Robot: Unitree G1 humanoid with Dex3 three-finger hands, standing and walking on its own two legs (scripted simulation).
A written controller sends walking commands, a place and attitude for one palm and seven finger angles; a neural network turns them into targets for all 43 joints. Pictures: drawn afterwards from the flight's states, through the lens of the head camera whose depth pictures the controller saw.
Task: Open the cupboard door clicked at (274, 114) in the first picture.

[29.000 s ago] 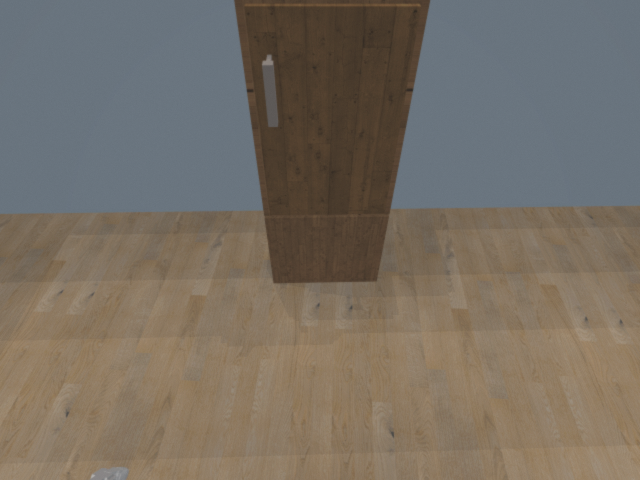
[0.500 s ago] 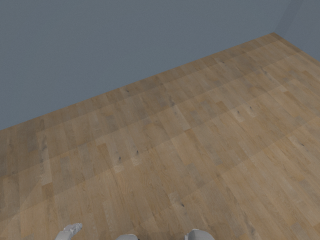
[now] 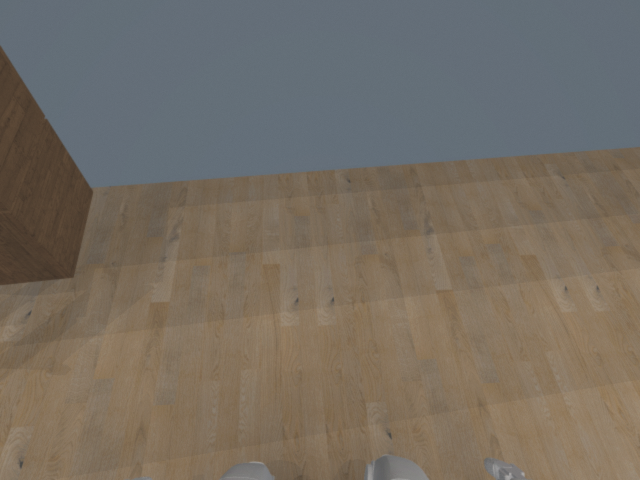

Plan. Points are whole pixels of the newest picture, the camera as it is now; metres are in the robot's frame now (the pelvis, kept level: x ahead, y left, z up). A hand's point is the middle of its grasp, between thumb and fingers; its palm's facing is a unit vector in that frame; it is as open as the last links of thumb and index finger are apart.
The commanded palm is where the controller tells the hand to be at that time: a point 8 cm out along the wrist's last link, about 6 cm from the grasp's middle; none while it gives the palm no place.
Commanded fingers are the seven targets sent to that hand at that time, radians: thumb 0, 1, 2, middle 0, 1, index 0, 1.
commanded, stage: turn to face it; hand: left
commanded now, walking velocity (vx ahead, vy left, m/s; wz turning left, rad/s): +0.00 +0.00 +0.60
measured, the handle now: out of the picture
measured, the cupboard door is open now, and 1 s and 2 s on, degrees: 42 42 42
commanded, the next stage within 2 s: take the last steps up to it in 1.44 s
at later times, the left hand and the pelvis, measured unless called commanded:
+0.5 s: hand out of the picture +0.00 +0.19 -0.18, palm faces +0.33 -0.92 -0.21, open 7.4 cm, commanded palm none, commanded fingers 0.00 0.90 0.90 -0.20 -0.30 -0.20 -0.30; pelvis +0.01 -0.02 +0.00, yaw +19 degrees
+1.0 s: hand out of the picture -0.04 +0.16 -0.17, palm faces +0.60 -0.77 -0.22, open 7.4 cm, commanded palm none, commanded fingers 0.00 0.90 0.90 -0.20 -0.30 -0.20 -0.30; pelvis +0.03 -0.03 +0.00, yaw +38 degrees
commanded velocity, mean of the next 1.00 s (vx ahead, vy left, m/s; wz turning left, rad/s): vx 0.00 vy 0.00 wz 0.59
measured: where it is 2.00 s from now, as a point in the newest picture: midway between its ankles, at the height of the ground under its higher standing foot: outside the picture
